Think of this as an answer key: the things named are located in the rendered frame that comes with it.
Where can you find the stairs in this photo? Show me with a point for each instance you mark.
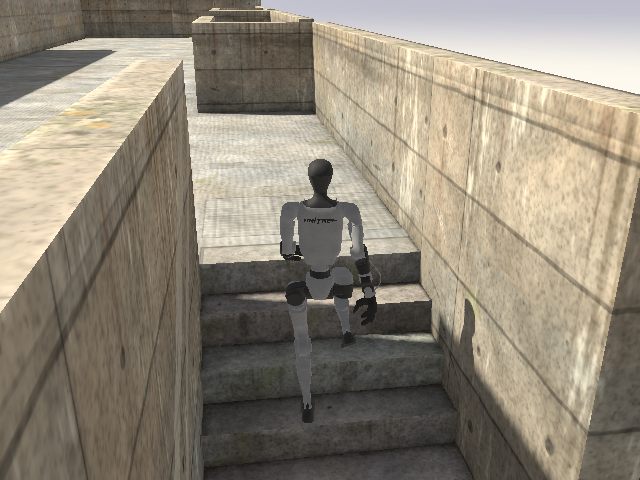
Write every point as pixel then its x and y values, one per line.
pixel 381 411

